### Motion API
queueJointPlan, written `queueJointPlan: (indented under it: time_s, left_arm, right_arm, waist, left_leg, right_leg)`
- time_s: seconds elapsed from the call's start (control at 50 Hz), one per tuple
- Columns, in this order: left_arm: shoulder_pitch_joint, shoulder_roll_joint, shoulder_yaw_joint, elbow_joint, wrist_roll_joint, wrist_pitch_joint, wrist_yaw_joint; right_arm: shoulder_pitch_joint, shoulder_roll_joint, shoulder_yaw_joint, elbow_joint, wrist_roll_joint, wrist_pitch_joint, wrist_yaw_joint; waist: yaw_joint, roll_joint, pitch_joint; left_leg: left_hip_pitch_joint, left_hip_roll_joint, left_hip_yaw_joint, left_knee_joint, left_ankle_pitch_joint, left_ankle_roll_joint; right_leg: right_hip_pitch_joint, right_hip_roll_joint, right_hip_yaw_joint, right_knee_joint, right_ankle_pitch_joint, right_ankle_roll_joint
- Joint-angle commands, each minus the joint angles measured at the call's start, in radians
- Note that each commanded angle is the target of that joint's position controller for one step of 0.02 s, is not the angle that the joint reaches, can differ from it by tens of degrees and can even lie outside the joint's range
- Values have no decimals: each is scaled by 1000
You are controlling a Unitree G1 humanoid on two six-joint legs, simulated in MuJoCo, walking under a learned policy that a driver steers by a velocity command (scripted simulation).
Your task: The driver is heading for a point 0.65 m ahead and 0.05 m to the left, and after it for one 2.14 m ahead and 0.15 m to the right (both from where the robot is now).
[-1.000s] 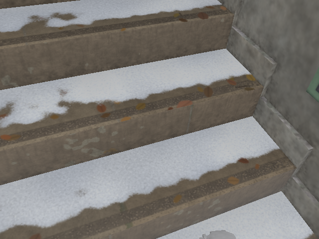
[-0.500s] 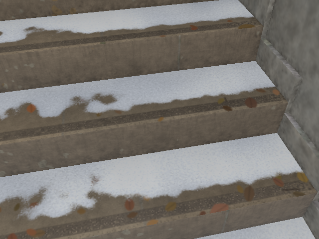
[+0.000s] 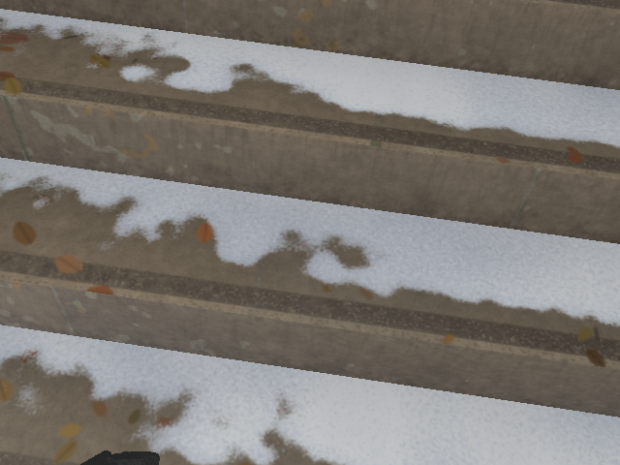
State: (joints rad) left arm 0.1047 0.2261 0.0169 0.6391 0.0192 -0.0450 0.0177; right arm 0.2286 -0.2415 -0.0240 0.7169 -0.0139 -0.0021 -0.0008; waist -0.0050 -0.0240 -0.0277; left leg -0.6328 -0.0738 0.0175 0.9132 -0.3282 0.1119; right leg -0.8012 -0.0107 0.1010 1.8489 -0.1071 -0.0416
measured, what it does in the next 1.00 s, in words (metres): climbs, turning left: right foot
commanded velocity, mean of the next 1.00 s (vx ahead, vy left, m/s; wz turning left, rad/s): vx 0.08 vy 0.00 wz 0.40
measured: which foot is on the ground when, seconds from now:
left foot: down 0.00-0.52, up 0.54-1.00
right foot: up 0.00-0.46, down 0.48-1.00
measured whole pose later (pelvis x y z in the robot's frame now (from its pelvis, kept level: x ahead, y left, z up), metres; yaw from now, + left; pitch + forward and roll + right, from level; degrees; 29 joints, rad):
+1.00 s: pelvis +0.18 -0.06 +0.06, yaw +22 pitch +1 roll +1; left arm 0.54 0.17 0.05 0.88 0.01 -0.01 0.05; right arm 0.15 -0.17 -0.06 0.68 0.04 0.00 0.00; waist 0.11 0.01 0.03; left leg -0.55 0.06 0.06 0.90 -0.24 -0.04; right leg 0.05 -0.06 -0.07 0.20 -0.26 0.01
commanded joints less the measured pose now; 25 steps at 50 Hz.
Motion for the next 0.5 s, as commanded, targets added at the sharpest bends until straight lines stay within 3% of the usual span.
queueJointPlan:
  time_s: [0.02, 0.04, 0.06, 0.1, 0.12, 0.14, 0.16, 0.2, 0.24, 0.28, 0.3, 0.34, 0.38, 0.4, 0.44, 0.46, 0.48, 0.5]
  left_arm:
    - [136, -50, -30, -46, 6, 3, 23]
    - [137, -44, -29, -54, 7, 10, 26]
    - [94, -41, -29, -78, 13, 23, 39]
    - [54, -25, -25, -111, 24, 33, 52]
    - [56, 11, -5, -95, 18, 36, 59]
    - [76, 4, -1, -81, 7, 46, 63]
    - [80, -3, -1, -83, -6, 51, 66]
    - [74, 7, 3, -95, -9, 52, 60]
    - [31, 12, 5, -107, -29, 45, 52]
    - [9, 9, 5, -120, -25, 43, 54]
    - [28, 5, 7, -120, -27, 46, 55]
    - [60, 24, 7, -120, -30, 48, 54]
    - [111, 23, 10, -111, -13, 55, 39]
    - [124, 20, 9, -103, -10, 54, 33]
    - [183, 65, 31, -70, -29, 50, 19]
    - [198, 76, 42, -53, -23, 42, 14]
    - [214, 48, 40, -31, -30, 29, 4]
    - [210, 52, 45, -7, -12, 5, -9]
  right_arm:
    - [-59, -58, -1, -84, -2, -7, -7]
    - [-57, -65, 0, -88, 3, -5, -8]
    - [-76, -84, -8, -109, 13, 7, -23]
    - [-61, -96, -11, -135, 2, 22, -48]
    - [-75, -97, -13, -168, -7, 16, -51]
    - [-106, -84, -2, -185, -17, 19, -52]
    - [-88, -76, 3, -197, -4, 21, -57]
    - [-50, -59, 7, -205, 7, 24, -67]
    - [-73, -65, 4, -253, 15, 30, -77]
    - [-86, -58, 3, -279, 11, 32, -78]
    - [-113, -60, 1, -294, 4, 26, -77]
    - [-168, -43, 1, -328, 10, 26, -81]
    - [-216, -46, -10, -339, 38, 36, -78]
    - [-240, -55, -15, -347, 30, 44, -76]
    - [-235, -79, -26, -350, 35, 42, -55]
    - [-227, -83, -29, -338, 42, 39, -43]
    - [-221, -60, -21, -321, 63, 36, -39]
    - [-204, -7, -13, -314, 77, 28, -29]
  waist:
    - [78, 50, -39]
    - [84, 52, -47]
    - [75, 84, -39]
    - [54, 138, -64]
    - [37, 140, -93]
    - [29, 152, -132]
    - [21, 164, -122]
    - [-13, 164, -78]
    - [-26, 131, -57]
    - [-26, 125, -60]
    - [-16, 157, -62]
    - [5, 168, -65]
    - [38, 190, -66]
    - [33, 207, -85]
    - [24, 225, -96]
    - [17, 220, -98]
    - [38, 173, -77]
    - [18, 22, -70]
  left_leg:
    - [181, 140, -350, -359, 138, -7]
    - [177, 128, -319, -346, 136, -15]
    - [189, 116, -325, -364, 169, -26]
    - [228, 122, -377, -383, 224, -2]
    - [259, 152, -410, -389, 284, 11]
    - [279, 163, -426, -379, 327, 44]
    - [289, 164, -443, -388, 291, 71]
    - [354, 176, -507, -408, 252, 123]
    - [442, 198, -578, -418, 209, 136]
    - [497, 205, -622, -439, 189, 151]
    - [504, 216, -621, -454, 223, 157]
    - [493, 199, -588, -465, 291, 140]
    - [455, 163, -525, -463, 339, 95]
    - [411, 178, -527, -475, 444, 92]
    - [431, 210, -527, -463, 739, 69]
    - [461, 202, -520, -430, 818, 42]
    - [459, 160, -455, -380, 766, 9]
    - [470, 56, -357, -222, 627, -45]
  right_leg:
    - [-182, -23, 14, 48, 34, 21]
    - [-171, -37, 1, 15, 60, 34]
    - [-190, -42, -32, -61, 46, 58]
    - [-206, -32, -68, -89, 58, 105]
    - [-205, -34, -63, -52, 78, 121]
    - [-175, -9, -71, 59, 75, 137]
    - [-186, -3, -49, 74, 48, 146]
    - [-232, 17, -23, 79, 0, 161]
    - [-261, 23, -3, 15, -33, 180]
    - [-247, 27, 20, -78, -94, 186]
    - [-222, 29, 19, -103, -118, 186]
    - [-118, 9, 30, -295, -171, 176]
    - [51, -20, -9, -629, -221, 167]
    - [172, -16, -32, -714, -267, 156]
    - [347, -26, -73, -987, -285, 133]
    - [419, -29, -82, -1150, -139, 122]
    - [498, -16, -113, -1396, 61, 96]
    - [564, -30, -68, -1514, 246, 88]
